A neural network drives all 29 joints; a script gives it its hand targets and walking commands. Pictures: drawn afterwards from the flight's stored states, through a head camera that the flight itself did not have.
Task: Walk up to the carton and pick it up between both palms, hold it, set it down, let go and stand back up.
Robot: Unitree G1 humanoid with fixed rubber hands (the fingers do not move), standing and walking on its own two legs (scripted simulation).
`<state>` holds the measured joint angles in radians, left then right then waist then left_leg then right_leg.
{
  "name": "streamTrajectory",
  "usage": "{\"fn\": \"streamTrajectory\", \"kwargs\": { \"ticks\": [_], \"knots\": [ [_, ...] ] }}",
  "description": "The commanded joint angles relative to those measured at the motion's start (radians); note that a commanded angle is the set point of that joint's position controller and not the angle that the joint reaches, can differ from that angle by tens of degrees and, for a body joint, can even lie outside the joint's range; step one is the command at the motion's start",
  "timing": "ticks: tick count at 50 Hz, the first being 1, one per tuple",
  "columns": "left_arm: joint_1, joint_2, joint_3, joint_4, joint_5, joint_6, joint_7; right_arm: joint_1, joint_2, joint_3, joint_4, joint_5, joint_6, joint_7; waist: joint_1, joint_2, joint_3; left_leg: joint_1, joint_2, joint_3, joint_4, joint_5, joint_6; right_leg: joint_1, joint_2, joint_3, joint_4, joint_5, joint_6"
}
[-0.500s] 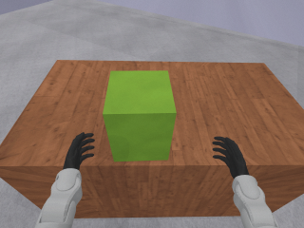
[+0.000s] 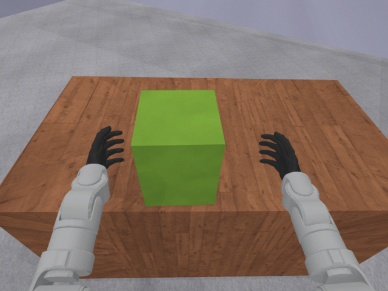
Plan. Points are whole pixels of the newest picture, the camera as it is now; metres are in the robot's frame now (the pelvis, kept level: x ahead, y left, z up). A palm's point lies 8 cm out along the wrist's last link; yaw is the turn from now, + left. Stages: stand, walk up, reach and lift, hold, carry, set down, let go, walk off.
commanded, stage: reach and lift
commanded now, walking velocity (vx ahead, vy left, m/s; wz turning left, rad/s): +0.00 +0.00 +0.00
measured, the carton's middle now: (179, 149) +0.50 +0.03 +0.00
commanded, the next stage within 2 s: none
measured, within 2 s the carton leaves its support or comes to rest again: neither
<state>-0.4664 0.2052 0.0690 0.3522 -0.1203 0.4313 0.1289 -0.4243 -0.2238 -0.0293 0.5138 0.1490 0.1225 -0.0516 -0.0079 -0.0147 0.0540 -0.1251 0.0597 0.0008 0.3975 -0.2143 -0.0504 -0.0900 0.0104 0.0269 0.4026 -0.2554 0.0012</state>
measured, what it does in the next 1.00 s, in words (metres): stands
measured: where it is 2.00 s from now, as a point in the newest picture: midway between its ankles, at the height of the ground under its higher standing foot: outside the picture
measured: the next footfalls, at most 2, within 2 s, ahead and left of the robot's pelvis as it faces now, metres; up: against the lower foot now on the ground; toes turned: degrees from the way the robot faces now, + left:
none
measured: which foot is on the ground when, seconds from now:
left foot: down 0.00-1.00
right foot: down 0.00-1.00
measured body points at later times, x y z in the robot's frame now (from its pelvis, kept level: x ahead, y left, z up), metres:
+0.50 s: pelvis +0.01 +0.00 +0.00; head +0.05 +0.00 +0.45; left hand +0.45 +0.18 +0.13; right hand +0.45 -0.20 +0.13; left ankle +0.00 +0.15 -0.74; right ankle -0.02 -0.12 -0.74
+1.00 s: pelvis +0.01 +0.00 +0.00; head +0.05 +0.00 +0.45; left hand +0.47 +0.19 +0.11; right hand +0.46 -0.20 +0.10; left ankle +0.00 +0.15 -0.74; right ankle -0.02 -0.12 -0.74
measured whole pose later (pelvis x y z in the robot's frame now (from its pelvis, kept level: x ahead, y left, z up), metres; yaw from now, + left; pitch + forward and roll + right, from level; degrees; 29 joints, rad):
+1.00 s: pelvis +0.01 +0.00 +0.00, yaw +0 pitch +10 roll +0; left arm -0.96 0.21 0.11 1.17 -0.12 -0.04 0.12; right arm -0.91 -0.28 -0.01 1.19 0.19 -0.08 -0.03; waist 0.00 0.00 -0.10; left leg -0.38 0.06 0.00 0.40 -0.20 -0.06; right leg -0.34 0.01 0.03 0.40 -0.24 0.00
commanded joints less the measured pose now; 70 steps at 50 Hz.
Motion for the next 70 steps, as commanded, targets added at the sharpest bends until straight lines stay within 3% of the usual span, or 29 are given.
{"fn": "streamTrajectory", "kwargs": {
  "ticks": [1, 2, 3, 5, 7, 8, 12, 14, 20, 22, 23, 24, 25, 26, 29, 33, 35, 36, 38, 39, 41, 44, 47, 48, 51, 52, 55, 59, 70],
  "knots": [
    [-0.496, 0.057, 0.047, -0.074, 0.005, -0.015, -0.004, -0.550, -0.248, -0.059, 0.003, 0.133, -0.011, -0.011, 0.022, 0.089, -0.383, 0.145, -0.046, 0.045, -0.044, 0.367, -0.006, -0.104, 0.050, -0.030, -0.070, 0.405, 0.020],
    [-0.525, 0.076, 0.051, -0.024, 0.010, -0.013, -0.006, -0.585, -0.252, -0.033, 0.035, 0.144, -0.001, -0.010, 0.035, 0.088, -0.379, 0.128, -0.045, 0.051, -0.039, 0.369, -0.006, -0.112, 0.050, -0.032, -0.071, 0.396, 0.024],
    [-0.562, 0.066, 0.033, -0.031, 0.007, -0.014, -0.003, -0.617, -0.265, -0.071, 0.056, 0.127, 0.001, -0.011, 0.013, 0.100, -0.380, 0.137, -0.038, 0.046, -0.041, 0.348, -0.012, -0.133, 0.054, -0.044, -0.075, 0.360, 0.019],
    [-0.648, 0.070, 0.019, -0.018, -0.004, -0.024, 0.010, -0.689, -0.267, -0.072, 0.070, 0.131, 0.001, -0.007, 0.017, 0.099, -0.437, 0.135, -0.030, 0.047, -0.034, 0.329, -0.012, -0.149, 0.057, -0.049, -0.068, 0.336, 0.012],
    [-0.650, 0.083, 0.022, 0.005, -0.020, -0.022, 0.017, -0.715, -0.280, -0.056, 0.059, 0.150, -0.005, -0.003, 0.045, 0.082, -0.483, 0.143, -0.032, 0.049, -0.015, 0.403, -0.013, -0.144, 0.064, -0.044, -0.060, 0.390, 0.012],
    [-0.690, 0.075, 0.018, 0.041, -0.010, -0.027, 0.017, -0.713, -0.286, -0.073, 0.152, 0.126, 0.001, -0.004, 0.021, 0.107, -0.470, 0.142, -0.028, 0.048, -0.010, 0.394, -0.021, -0.184, 0.066, -0.049, -0.064, 0.365, 0.009],
    [-0.724, 0.093, 0.011, 0.121, -0.015, -0.022, 0.017, -0.779, -0.296, -0.061, 0.197, 0.152, -0.002, -0.008, 0.016, 0.107, -0.533, 0.157, -0.026, 0.049, 0.014, 0.453, -0.026, -0.186, 0.070, -0.051, -0.060, 0.443, 0.011],
    [-0.758, 0.106, 0.019, 0.117, -0.016, -0.029, 0.019, -0.828, -0.301, -0.045, 0.188, 0.163, -0.007, -0.007, 0.038, 0.103, -0.593, 0.152, -0.029, 0.052, 0.025, 0.489, -0.026, -0.177, 0.070, -0.050, -0.055, 0.469, 0.015],
    [-0.868, 0.135, 0.020, 0.130, -0.026, -0.051, 0.024, -0.934, -0.310, -0.031, 0.210, 0.189, -0.017, -0.009, 0.044, 0.102, -0.686, 0.138, -0.031, 0.053, 0.058, 0.554, -0.037, -0.192, 0.076, -0.060, -0.028, 0.547, 0.022],
    [-0.886, 0.134, 0.007, 0.153, -0.035, -0.058, 0.026, -0.944, -0.321, -0.047, 0.241, 0.185, -0.019, -0.007, 0.027, 0.112, -0.707, 0.160, -0.030, 0.052, 0.073, 0.606, -0.047, -0.216, 0.078, -0.072, -0.021, 0.592, 0.027],
    [-0.923, 0.151, 0.021, 0.155, -0.031, -0.066, 0.026, -0.982, -0.327, -0.030, 0.253, 0.194, -0.020, -0.006, 0.042, 0.119, -0.746, 0.160, -0.026, 0.053, 0.080, 0.628, -0.050, -0.220, 0.080, -0.070, -0.016, 0.591, 0.027],
    [-0.924, 0.135, 0.007, 0.166, -0.029, -0.070, 0.031, -0.979, -0.331, -0.044, 0.273, 0.179, -0.022, -0.007, 0.019, 0.130, -0.763, 0.184, -0.022, 0.052, 0.088, 0.646, -0.058, -0.241, 0.084, -0.081, -0.019, 0.591, 0.023],
    [-0.919, 0.140, 0.009, 0.153, -0.042, -0.075, 0.031, -0.985, -0.332, -0.038, 0.262, 0.186, -0.026, -0.009, 0.030, 0.105, -0.773, 0.174, -0.025, 0.048, 0.098, 0.676, -0.058, -0.219, 0.083, -0.073, -0.007, 0.635, 0.024],
    [-0.927, 0.138, 0.000, 0.203, -0.040, -0.076, 0.024, -0.982, -0.326, -0.032, 0.327, 0.197, -0.019, -0.010, 0.015, 0.115, -0.761, 0.178, -0.027, 0.045, 0.104, 0.680, -0.059, -0.220, 0.076, -0.070, -0.018, 0.646, 0.023],
    [-0.992, 0.155, 0.015, 0.212, -0.027, -0.098, 0.031, -1.049, -0.345, -0.033, 0.323, 0.204, -0.038, -0.010, 0.024, 0.133, -0.804, 0.179, -0.024, 0.043, 0.116, 0.716, -0.071, -0.255, 0.083, -0.082, -0.013, 0.634, 0.028],
    [-0.975, 0.158, 0.042, 0.363, -0.029, -0.122, 0.015, -1.055, -0.310, 0.010, 0.391, 0.203, -0.033, -0.012, 0.037, 0.060, -0.745, 0.115, -0.037, 0.053, 0.114, 0.696, -0.057, -0.208, 0.071, -0.065, -0.002, 0.709, 0.040],
    [-0.980, 0.131, 0.031, 0.338, -0.010, -0.158, 0.022, -1.025, -0.289, -0.002, 0.443, 0.195, -0.053, -0.007, 0.029, 0.124, -0.779, 0.179, -0.033, 0.040, 0.129, 0.744, -0.068, -0.278, 0.069, -0.071, -0.009, 0.679, 0.034],
    [-0.972, 0.127, 0.026, 0.418, -0.007, -0.175, 0.015, -1.011, -0.288, -0.008, 0.488, 0.187, -0.057, -0.002, 0.021, 0.121, -0.752, 0.183, -0.030, 0.033, 0.133, 0.731, -0.066, -0.310, 0.068, -0.072, -0.021, 0.650, 0.033],
    [-0.939, 0.104, 0.021, 0.406, -0.008, -0.210, 0.015, -1.007, -0.268, 0.002, 0.448, 0.175, -0.096, 0.000, 0.033, 0.118, -0.811, 0.185, -0.029, 0.034, 0.141, 0.780, -0.071, -0.291, 0.073, -0.077, -0.016, 0.695, 0.028],
    [-0.901, 0.116, 0.042, 0.500, -0.001, -0.219, 0.005, -0.976, -0.277, 0.004, 0.497, 0.172, -0.102, -0.002, 0.037, 0.095, -0.759, 0.186, -0.030, 0.032, 0.140, 0.792, -0.066, -0.304, 0.067, -0.080, -0.018, 0.693, 0.033],
    [-0.892, 0.097, 0.034, 0.558, 0.008, -0.281, -0.010, -0.952, -0.253, -0.007, 0.557, 0.161, -0.142, 0.004, 0.016, 0.093, -0.731, 0.165, -0.030, 0.026, 0.136, 0.753, -0.062, -0.309, 0.064, -0.079, -0.024, 0.652, 0.032],
    [-0.896, 0.063, 0.019, 0.589, 0.006, -0.393, -0.009, -0.967, -0.218, 0.017, 0.537, 0.166, -0.215, 0.019, 0.041, 0.092, -0.769, 0.133, -0.032, 0.039, 0.140, 0.747, -0.063, -0.302, 0.066, -0.079, -0.017, 0.619, 0.024],
    [-0.845, 0.065, 0.012, 0.856, 0.015, -0.486, -0.043, -0.895, -0.177, 0.037, 0.673, 0.147, -0.252, 0.033, 0.024, 0.036, -0.668, -0.014, -0.049, 0.054, 0.108, 0.563, -0.034, -0.252, 0.046, -0.055, -0.013, 0.603, 0.029],
    [-0.854, 0.068, 0.004, 0.866, 0.000, -0.520, -0.044, -0.931, -0.172, 0.048, 0.621, 0.150, -0.277, 0.032, 0.034, 0.003, -0.701, -0.056, -0.047, 0.058, 0.104, 0.531, -0.025, -0.223, 0.046, -0.048, 0.003, 0.626, 0.032],
    [-0.885, 0.071, 0.002, 0.999, -0.017, -0.620, -0.052, -0.924, -0.158, 0.049, 0.697, 0.140, -0.332, 0.025, 0.019, 0.005, -0.676, -0.107, -0.043, 0.057, 0.110, 0.458, -0.023, -0.273, 0.039, -0.052, 0.033, 0.560, 0.031],
    [-0.929, 0.079, -0.011, 0.909, -0.036, -0.654, -0.040, -0.953, -0.174, 0.047, 0.670, 0.152, -0.351, 0.026, 0.023, 0.032, -0.749, -0.074, -0.034, 0.054, 0.122, 0.507, -0.034, -0.292, 0.046, -0.058, 0.036, 0.557, 0.028],
    [-0.994, 0.074, -0.047, 0.942, -0.085, -0.723, -0.028, -0.935, -0.162, 0.070, 0.744, 0.178, -0.356, 0.047, 0.020, 0.059, -0.808, -0.078, -0.030, 0.061, 0.147, 0.505, -0.042, -0.386, 0.045, -0.062, 0.053, 0.464, 0.017],
    [-0.986, 0.072, -0.084, 0.989, -0.139, -0.804, -0.026, -0.942, -0.163, 0.084, 0.722, 0.179, -0.403, 0.045, 0.014, 0.061, -0.938, -0.123, -0.032, 0.065, 0.189, 0.460, -0.037, -0.451, 0.033, -0.069, 0.101, 0.434, 0.015],
    [-0.983, 0.068, -0.082, 1.001, -0.111, -0.842, -0.030, -0.967, -0.165, 0.083, 0.723, 0.178, -0.464, 0.035, 0.024, 0.067, -1.018, -0.172, -0.037, 0.064, 0.225, 0.487, -0.045, -0.462, 0.028, -0.075, 0.132, 0.517, 0.031]
  ]
}}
